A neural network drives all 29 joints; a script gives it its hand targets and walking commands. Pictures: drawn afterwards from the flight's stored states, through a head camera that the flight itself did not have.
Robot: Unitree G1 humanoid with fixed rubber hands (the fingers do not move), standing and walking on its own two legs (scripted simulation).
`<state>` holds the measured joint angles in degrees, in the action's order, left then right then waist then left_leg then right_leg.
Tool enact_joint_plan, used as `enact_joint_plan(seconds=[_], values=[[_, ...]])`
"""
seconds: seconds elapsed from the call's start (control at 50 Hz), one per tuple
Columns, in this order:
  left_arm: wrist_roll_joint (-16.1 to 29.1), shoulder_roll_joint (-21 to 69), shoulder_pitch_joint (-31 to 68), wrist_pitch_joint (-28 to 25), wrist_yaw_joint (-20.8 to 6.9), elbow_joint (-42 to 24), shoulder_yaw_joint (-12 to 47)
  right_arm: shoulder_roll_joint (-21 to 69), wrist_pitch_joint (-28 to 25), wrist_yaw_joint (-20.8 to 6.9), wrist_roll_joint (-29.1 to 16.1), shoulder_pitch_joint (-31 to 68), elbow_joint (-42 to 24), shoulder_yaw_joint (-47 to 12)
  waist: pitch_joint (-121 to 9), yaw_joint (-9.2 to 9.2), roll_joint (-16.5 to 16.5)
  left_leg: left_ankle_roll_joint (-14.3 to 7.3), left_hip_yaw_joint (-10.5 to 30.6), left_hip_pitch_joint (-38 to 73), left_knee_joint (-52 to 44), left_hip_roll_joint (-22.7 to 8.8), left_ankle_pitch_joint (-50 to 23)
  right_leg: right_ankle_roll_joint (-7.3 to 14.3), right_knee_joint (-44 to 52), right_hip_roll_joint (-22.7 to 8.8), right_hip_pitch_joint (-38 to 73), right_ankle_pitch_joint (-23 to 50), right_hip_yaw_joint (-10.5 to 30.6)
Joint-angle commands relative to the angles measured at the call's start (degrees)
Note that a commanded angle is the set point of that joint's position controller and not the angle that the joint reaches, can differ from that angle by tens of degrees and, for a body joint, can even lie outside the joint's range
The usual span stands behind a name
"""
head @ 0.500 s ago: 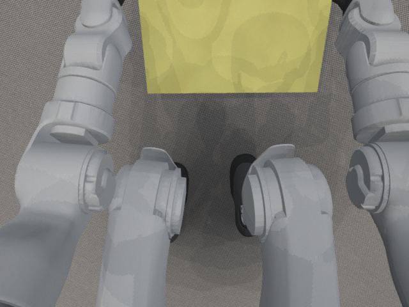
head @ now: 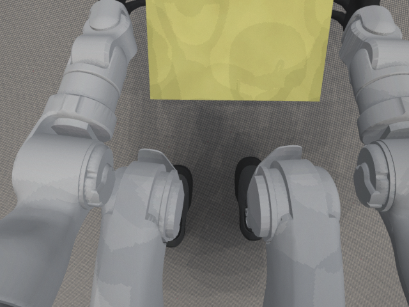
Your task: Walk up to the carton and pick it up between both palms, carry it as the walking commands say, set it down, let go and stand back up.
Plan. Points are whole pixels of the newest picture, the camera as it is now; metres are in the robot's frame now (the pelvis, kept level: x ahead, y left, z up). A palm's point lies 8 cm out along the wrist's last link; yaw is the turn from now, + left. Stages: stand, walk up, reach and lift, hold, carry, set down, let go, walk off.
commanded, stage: set down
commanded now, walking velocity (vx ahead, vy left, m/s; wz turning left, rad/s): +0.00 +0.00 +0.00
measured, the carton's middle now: (233, 22) +0.54 -0.05 -0.25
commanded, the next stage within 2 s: none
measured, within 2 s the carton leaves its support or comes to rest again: rests again in 0.24 s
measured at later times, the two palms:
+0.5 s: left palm (117, 9) +0.54 +0.13 -0.17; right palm (357, 16) +0.52 -0.23 -0.18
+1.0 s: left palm (117, 9) +0.54 +0.13 -0.17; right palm (356, 18) +0.52 -0.23 -0.18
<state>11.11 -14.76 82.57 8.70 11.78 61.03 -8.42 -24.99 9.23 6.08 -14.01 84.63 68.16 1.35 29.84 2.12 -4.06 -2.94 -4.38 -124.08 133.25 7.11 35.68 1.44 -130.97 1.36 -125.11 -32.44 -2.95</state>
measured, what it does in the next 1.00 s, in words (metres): stands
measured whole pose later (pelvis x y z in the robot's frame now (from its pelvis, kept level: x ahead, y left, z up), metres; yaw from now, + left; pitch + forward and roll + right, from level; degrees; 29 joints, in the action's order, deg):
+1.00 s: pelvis +0.00 -0.01 -0.01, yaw +0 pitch +27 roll +0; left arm 11.6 -16.5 83.9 4.5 6.6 68.6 -7.1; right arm -24.7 3.4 3.1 -13.6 84.0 72.7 2.4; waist 28.7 2.1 -3.8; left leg -3.0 -4.7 -126.3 135.2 5.1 35.8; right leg 3.8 -133.2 -0.7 -127.7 -32.4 -4.2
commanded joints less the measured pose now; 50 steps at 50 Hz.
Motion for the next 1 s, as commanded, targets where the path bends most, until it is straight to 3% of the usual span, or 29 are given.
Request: enact_joint_plan(seconds=[0.0, 0.06, 0.08, 0.1, 0.14, 0.18, 0.2, 0.22, 0.26, 0.32, 0.34, 0.36, 0.38, 0.42, 0.44, 0.5, 0.54, 0.64, 0.7, 0.72, 0.74, 0.76, 0.8, 0.84, 0.88, 0.9, 0.92, 0.96, 0.98], values=[[1.5, 49.1, 34.2, -1.5, -16.3, -11.6, 15.5, 44.7, -4.9, -15.3, -4.0, 38.7, -19.4, -10.7, -81.8, 3.5, 1.1, 1.2, 6.2, 29.6, -12.2, 0.7, -22.6, 0.8, 8.9, 2.6, 33.3, 23.5, 3.1], [3.6, 50.4, 33.7, -2.2, -16.6, -12.4, 16.6, 44.4, -5.7, -15.1, -4.5, 39.0, -23.4, -11.7, -81.5, 4.8, 1.3, 1.2, 6.3, 27.7, -11.6, 0.6, -24.0, 0.9, 8.3, 2.4, 32.7, 25.2, 3.5], [2.0, 49.8, 30.8, -1.9, -16.9, -8.5, 14.9, 44.6, -5.4, -14.8, -3.7, 36.8, -19.3, -11.6, -79.7, 3.98, 2.2, 1.7, 4.8, 25.6, -11.1, 1.0, -21.2, 1.1, 9.6, 2.4, 35.7, 24.3, 4.0], [2.1, 50.1, 31.3, -2.0, -17.1, -9.4, 14.4, 44.9, -5.5, -15.1, -4.2, 39.0, -21.8, -11.0, -77.3, 3.74, 2.6, 0.8, 5.7, 23.8, -11.4, 0.5, -20.1, 0.6, 9.3, 2.2, 31.8, 22.4, 4.2], [2.6, 50.2, 32.5, -1.9, -17.4, -9.0, 14.8, 44.9, -5.0, -15.1, -2.8, 36.4, -19.7, -11.1, -76.0, 4.54, 3.1, 1.2, 5.7, 22.7, -11.5, 0.7, -20.2, 1.1, 9.4, 2.6, 33.8, 23.4, 4.4], [1.9, 48.2, 32.2, -2.1, -17.3, -8.0, 15.8, 45.9, -4.9, -15.2, -3.8, 35.6, -17.4, -10.9, -75.1, 3.97, 1.1, 1.5, 5.6, 22.7, -11.8, -0.1, -19.1, 1.3, 9.3, 2.2, 34.3, 24.2, 5.1], [1.0, 48.2, 29.9, -1.8, -17.6, -6.9, 13.1, 45.8, -4.7, -15.3, -3.5, 35.4, -17.9, -11.3, -72.8, 3.36, 3.8, 0.8, 5.5, 21.8, -11.3, 0.6, -17.7, 1.0, 10.1, 2.4, 34.0, 21.8, 5.2], [2.7, 48.6, 33.9, -2.0, -17.7, -8.7, 14.3, 43.8, -4.9, -15.0, -2.5, 37.2, -19.7, -10.6, -73.7, 6.3, 3.1, 1.1, 5.5, 20.3, -10.6, 0.5, -16.9, 1.1, 9.5, 2.4, 32.7, 21.6, 5.1], [1.7, 47.3, 32.7, -2.2, -17.7, -9.2, 14.8, 45.2, -4.6, -15.4, -3.5, 35.5, -16.7, -11.1, -71.9, 3.21, 2.4, 1.4, 5.2, 19.9, -11.9, 0.3, -17.6, 1.0, 9.2, 2.2, 35.1, 23.5, 5.2], [1.2, 45.1, 32.7, -2.8, -17.5, -8.3, 13.8, 44.5, -5.1, -15.0, -4.0, 35.1, -15.9, -11.3, -72.2, 2.93, 1.6, 0.9, 5.1, 19.3, -10.3, -0.3, -17.3, 1.0, 9.0, 2.0, 34.7, 23.5, 6.2], [2.9, 47.6, 32.1, -2.9, -17.7, -9.0, 14.3, 43.7, -5.4, -14.8, -3.1, 35.4, -17.9, -10.8, -72.2, 4.9, 4.4, 0.9, 6.1, 20.6, -10.4, 0.1, -19.2, 0.9, 8.8, 2.0, 33.5, 23.8, 5.3], [1.2, 46.2, 32.3, -3.3, -17.6, -9.2, 13.2, 45.2, -5.2, -15.1, -3.3, 33.0, -15.4, -10.0, -67.7, 2.85, 2.4, 1.3, 5.0, 16.1, -10.7, 0.1, -17.3, 1.4, 9.5, 2.3, 31.4, 23.2, 6.2], [2.1, 47.0, 30.8, -3.3, -17.7, -7.9, 14.1, 45.2, -5.8, -15.0, -2.3, 33.8, -16.9, -10.2, -69.6, 4.37, 2.8, 1.1, 5.0, 16.3, -10.2, 0.3, -18.8, 1.5, 9.4, 2.3, 33.1, 24.7, 6.0], [-0.2, 45.7, 31.1, -3.6, -17.7, -7.9, 12.3, 45.7, -5.7, -15.2, -2.5, 32.1, -13.1, -9.2, -67.2, 2.38, 1.4, 1.4, 4.5, 14.7, -10.4, 0.3, -16.6, 1.5, 9.5, 2.9, 31.0, 22.9, 6.3], [1.4, 46.7, 31.1, -3.6, -17.8, -8.4, 13.0, 44.3, -5.9, -14.9, -2.7, 34.0, -15.7, -10.6, -69.2, 3.77, 4.3, 1.3, 5.9, 16.6, -10.1, 0.0, -18.9, 1.4, 8.7, 2.1, 32.9, 25.0, 6.1], [2.6, 46.5, 31.7, -3.9, -17.5, -10.0, 14.7, 43.1, -6.3, -14.6, -2.2, 30.9, -13.7, -9.8, -69.4, 5.23, 1.7, 1.7, 6.3, 18.1, -9.9, -0.1, -20.8, 2.0, 8.6, 2.3, 32.2, 26.3, 6.8], [1.6, 46.5, 28.4, -3.6, -17.6, -6.8, 13.4, 42.8, -6.4, -14.7, -2.3, 32.3, -15.0, -9.9, -66.2, 5.3, 3.7, 0.9, 6.8, 18.2, -10.3, 0.2, -19.4, 1.4, 8.7, 2.3, 30.5, 23.9, 5.8], [1.0, 43.5, 29.1, -3.8, -16.9, -5.2, 13.1, 41.3, -6.7, -14.2, -2.5, 32.1, -13.1, -9.5, -66.7, 3.37, 2.0, 1.5, 6.1, 17.9, -10.2, -0.4, -18.6, 1.4, 8.1, 1.8, 31.0, 23.7, 6.2], [0.8, 43.5, 29.7, -3.8, -17.1, -5.9, 11.2, 38.1, -6.8, -14.2, -2.3, 33.8, -13.4, -9.5, -62.0, 4.51, 3.4, 1.1, 6.5, 14.7, -10.0, -0.2, -15.3, 1.6, 8.8, 1.6, 28.0, 20.1, 6.5], [0.6, 42.5, 29.2, -4.0, -16.9, -5.2, 12.0, 38.3, -6.9, -14.3, -2.3, 32.7, -12.1, -8.1, -61.4, 2.72, 0.7, 1.7, 5.5, 14.7, -10.4, -0.2, -15.7, 1.7, 8.7, 2.1, 26.9, 19.5, 6.3], [1.4, 43.0, 31.7, -4.3, -17.0, -6.0, 11.8, 38.7, -6.7, -14.4, -0.8, 30.6, -10.7, -7.7, -62.9, 4.88, 1.8, 1.9, 6.3, 16.0, -9.8, -0.5, -15.8, 2.0, 7.8, 1.6, 27.1, 19.7, 6.4], [0.4, 41.8, 30.0, -4.2, -17.0, -5.8, 10.8, 38.5, -6.9, -14.5, -1.0, 31.0, -12.1, -8.7, -62.6, 4.09, 3.7, 1.6, 6.5, 15.8, -10.6, -0.3, -14.6, 1.9, 8.8, 1.9, 28.5, 19.0, 5.9], [1.2, 39.0, 30.4, -4.5, -16.1, -4.9, 11.1, 36.1, -7.2, -13.9, -1.0, 32.2, -11.1, -6.8, -63.9, 4.33, 2.3, 1.4, 6.6, 17.9, -10.4, -0.6, -15.6, 1.7, 8.3, 1.6, 27.7, 19.3, 6.0], [1.3, 36.4, 28.2, -4.5, -15.8, -3.1, 8.9, 31.8, -7.6, -13.0, -0.9, 31.3, -11.7, -7.0, -63.6, 5.06, 4.8, 1.2, 6.5, 18.1, -9.9, -0.8, -14.3, 1.1, 9.2, 1.2, 29.5, 17.7, 5.8], [0.4, 32.1, 26.8, -4.4, -14.9, -1.0, 8.4, 27.8, -7.2, -12.6, -0.3, 28.1, -8.0, -4.7, -61.1, 3.91, 2.1, 1.7, 6.1, 18.6, -10.6, -1.3, -12.6, 1.2, 10.1, 0.6, 27.8, 15.8, 6.8], [1.5, 29.8, 25.5, -4.9, -14.0, -1.4, 9.3, 25.2, -7.9, -11.8, -0.5, 27.3, -8.3, -4.7, -62.0, 4.27, 3.9, 1.7, 6.6, 20.0, -10.2, -1.4, -14.8, 1.1, 9.0, 0.4, 26.9, 16.3, 6.2], [1.9, 26.6, 28.9, -5.4, -13.4, -4.7, 9.3, 22.3, -8.1, -10.9, -0.6, 27.7, -8.3, -3.9, -63.5, 5.09, 3.0, 2.2, 6.1, 19.5, -10.1, -1.4, -14.4, 1.5, 9.7, 0.5, 29.1, 17.7, 6.7], [1.6, 16.9, 25.4, -6.3, -11.1, -3.1, 7.5, 15.5, -8.7, -8.9, -0.8, 24.5, -6.6, -2.3, -62.5, 3.67, 3.5, 2.6, 5.8, 19.0, -10.8, -1.6, -14.7, 1.1, 10.0, -0.3, 29.8, 18.7, 6.6], [2.4, 11.0, 23.4, -6.5, -9.6, -3.5, 7.9, 6.7, -9.0, -7.3, -0.8, 22.9, -7.7, -0.6, -64.4, 4.77, 3.3, 2.9, 5.7, 21.2, -10.5, -2.3, -13.5, 0.9, 10.9, -0.3, 29.8, 16.7, 6.3]])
